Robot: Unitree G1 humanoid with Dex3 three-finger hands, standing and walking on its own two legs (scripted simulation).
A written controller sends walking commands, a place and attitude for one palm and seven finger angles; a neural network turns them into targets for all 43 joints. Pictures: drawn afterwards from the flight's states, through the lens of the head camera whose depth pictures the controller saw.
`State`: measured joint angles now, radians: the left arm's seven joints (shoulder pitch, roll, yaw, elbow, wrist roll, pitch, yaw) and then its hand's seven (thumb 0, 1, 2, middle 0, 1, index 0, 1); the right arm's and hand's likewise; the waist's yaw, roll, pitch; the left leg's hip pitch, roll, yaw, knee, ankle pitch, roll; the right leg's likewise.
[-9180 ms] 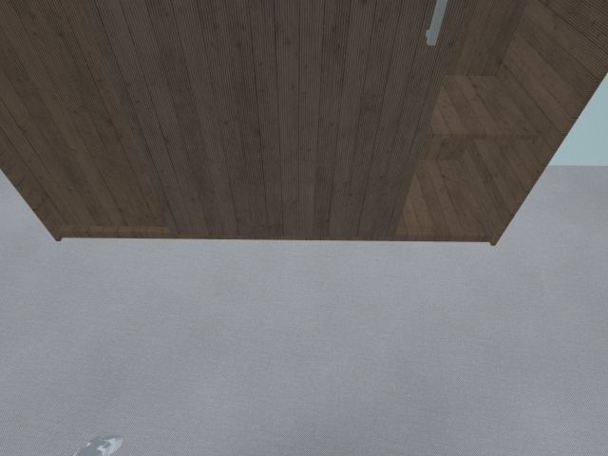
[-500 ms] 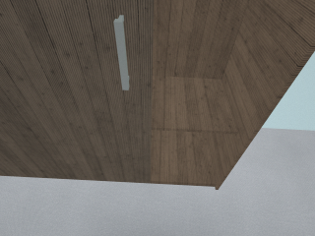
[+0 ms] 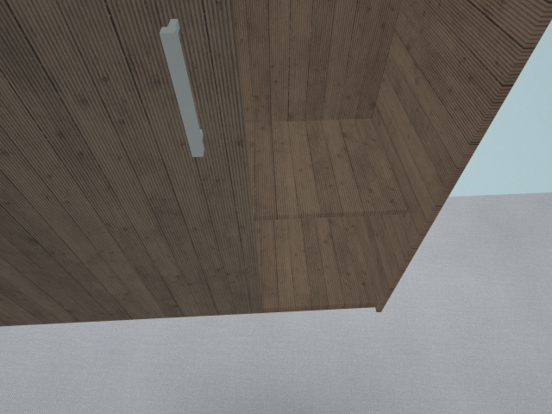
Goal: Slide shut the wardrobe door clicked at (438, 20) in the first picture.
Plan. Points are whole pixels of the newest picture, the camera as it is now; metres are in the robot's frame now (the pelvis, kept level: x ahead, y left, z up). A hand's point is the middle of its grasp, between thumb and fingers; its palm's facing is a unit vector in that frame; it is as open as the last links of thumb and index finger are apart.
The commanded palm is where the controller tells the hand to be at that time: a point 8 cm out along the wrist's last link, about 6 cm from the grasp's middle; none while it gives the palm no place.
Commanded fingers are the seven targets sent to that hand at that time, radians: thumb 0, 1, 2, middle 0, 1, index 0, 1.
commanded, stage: look again from close up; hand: left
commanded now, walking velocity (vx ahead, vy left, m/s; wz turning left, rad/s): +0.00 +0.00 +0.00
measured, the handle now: (187, 94) +0.52 +0.16 +0.20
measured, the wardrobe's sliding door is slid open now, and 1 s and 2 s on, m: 0.43 0.43 0.43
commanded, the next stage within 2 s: raise the hand with hooked fingers in 0.58 s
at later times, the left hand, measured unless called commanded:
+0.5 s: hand out of the picture +0.01 +0.18 -0.17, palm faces +0.00 -0.98 -0.19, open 7.3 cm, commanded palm none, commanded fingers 0.00 0.90 0.90 -0.20 -0.30 -0.20 -0.30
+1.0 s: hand (159, 334) +0.21 +0.16 +0.04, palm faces +0.02 -1.00 -0.01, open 8.0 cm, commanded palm +0.13 +0.24 -0.01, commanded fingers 0.00 0.50 0.73 -0.23 -0.56 -0.23 -0.56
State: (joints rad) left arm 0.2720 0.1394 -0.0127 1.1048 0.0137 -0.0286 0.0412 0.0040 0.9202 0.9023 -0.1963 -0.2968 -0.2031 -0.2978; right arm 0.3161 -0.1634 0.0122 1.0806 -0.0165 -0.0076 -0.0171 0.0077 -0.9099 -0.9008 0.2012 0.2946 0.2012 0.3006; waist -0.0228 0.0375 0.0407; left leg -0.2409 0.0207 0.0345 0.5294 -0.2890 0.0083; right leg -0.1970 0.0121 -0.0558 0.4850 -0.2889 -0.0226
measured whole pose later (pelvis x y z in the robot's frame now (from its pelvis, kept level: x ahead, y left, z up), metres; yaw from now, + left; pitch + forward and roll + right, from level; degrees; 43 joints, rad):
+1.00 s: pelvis -0.01 +0.00 -0.03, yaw +0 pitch +6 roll +1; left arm 0.34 0.16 0.14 0.05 -0.24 -0.39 -0.22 0.00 0.74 0.82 -0.20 -0.41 -0.21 -0.42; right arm 0.17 -0.23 -0.04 0.63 0.02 -0.26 -0.02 0.02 -0.91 -0.90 0.20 0.29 0.20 0.30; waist -0.02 -0.01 -0.12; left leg -0.50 0.01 0.05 0.77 -0.37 0.01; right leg -0.49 -0.02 -0.04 0.79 -0.41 -0.02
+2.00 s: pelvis -0.01 +0.01 +0.00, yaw +2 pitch -2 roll -1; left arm 0.01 0.40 0.42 -0.04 -0.35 0.08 -0.34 -0.01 -0.42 0.34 -0.29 -1.15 -0.30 -1.15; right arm 0.19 -0.25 0.08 0.62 0.07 -0.32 -0.11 0.02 -0.90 -0.90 0.20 0.30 0.20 0.30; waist 0.07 0.05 -0.04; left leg -0.25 0.00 0.00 0.56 -0.28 0.02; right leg -0.18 -0.01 -0.09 0.51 -0.30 -0.01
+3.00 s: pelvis -0.01 -0.01 +0.00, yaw +2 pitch -3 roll +0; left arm -0.18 0.48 0.51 0.11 -0.34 0.24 -0.39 -0.02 -0.50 0.30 -0.30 -1.20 -0.31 -1.20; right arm 0.19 -0.27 0.09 0.65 0.09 -0.23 -0.11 0.02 -0.90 -0.90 0.20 0.30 0.20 0.30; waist 0.06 0.07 -0.04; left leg -0.19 0.01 -0.01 0.50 -0.26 0.00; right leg -0.14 0.01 -0.09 0.47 -0.28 -0.03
